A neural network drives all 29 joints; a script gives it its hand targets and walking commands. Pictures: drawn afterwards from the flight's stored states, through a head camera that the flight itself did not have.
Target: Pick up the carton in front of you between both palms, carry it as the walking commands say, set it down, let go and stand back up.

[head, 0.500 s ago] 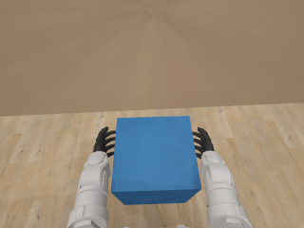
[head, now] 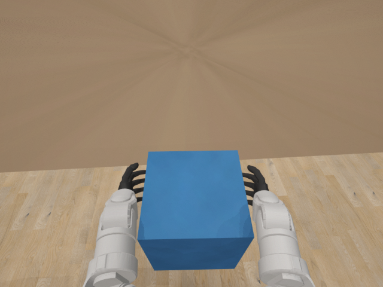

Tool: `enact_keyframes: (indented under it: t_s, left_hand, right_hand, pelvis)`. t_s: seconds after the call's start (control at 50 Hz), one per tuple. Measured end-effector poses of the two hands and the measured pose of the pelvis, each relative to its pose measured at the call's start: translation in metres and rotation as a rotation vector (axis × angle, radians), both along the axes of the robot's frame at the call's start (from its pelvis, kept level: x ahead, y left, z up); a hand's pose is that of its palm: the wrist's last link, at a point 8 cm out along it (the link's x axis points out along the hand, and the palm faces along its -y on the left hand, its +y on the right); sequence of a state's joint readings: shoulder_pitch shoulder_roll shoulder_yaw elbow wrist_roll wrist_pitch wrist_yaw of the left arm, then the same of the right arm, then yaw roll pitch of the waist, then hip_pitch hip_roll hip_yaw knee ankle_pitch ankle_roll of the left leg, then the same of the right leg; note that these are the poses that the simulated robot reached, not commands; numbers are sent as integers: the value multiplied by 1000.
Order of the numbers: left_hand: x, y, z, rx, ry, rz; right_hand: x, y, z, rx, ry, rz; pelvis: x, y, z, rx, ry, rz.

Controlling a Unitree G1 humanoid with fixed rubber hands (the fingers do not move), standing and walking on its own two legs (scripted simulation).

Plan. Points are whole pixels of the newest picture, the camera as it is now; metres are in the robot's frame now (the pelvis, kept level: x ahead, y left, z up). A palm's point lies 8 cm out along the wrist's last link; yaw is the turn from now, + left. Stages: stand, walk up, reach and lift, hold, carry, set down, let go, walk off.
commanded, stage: reach and lift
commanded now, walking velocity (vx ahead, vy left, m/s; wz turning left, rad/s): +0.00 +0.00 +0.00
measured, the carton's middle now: (193, 213) +0.30 +0.00 -0.05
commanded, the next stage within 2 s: hold in 0.74 s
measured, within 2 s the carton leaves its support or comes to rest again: neither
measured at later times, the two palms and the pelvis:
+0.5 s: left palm (127, 189) +0.31 +0.15 +0.04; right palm (260, 190) +0.31 -0.15 +0.04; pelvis +0.02 +0.00 +0.01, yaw +0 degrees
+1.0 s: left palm (123, 189) +0.30 +0.15 +0.06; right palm (263, 190) +0.30 -0.15 +0.06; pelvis +0.02 +0.00 +0.01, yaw +0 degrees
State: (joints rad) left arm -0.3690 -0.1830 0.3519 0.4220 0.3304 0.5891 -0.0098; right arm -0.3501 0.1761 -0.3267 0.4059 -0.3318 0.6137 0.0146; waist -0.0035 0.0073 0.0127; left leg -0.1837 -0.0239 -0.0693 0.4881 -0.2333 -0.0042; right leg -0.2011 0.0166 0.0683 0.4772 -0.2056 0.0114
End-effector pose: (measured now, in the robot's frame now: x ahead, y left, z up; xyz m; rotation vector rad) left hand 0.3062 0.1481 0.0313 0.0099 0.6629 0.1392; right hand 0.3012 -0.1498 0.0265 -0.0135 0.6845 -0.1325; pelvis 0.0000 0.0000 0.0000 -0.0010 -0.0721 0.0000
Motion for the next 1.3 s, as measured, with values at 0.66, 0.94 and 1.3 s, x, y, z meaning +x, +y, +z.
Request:
enact_keyframes:
  t_s: [0.66,0.94,1.3]
  left_hand:
    - [8,0,15,29,-2,-20]
    - [-1,2,33,28,-32,-19]
    - [-5,0,33,15,-21,-3]
  right_hand:
    - [9,0,15,-28,-2,24]
    - [0,2,33,-28,-32,23]
    - [-2,0,33,-13,-21,16]
  pelvis:
    - [22,-3,8,-1,-25,5]
    - [18,0,9,0,-59,0]
    - [7,-4,7,0,-71,3]
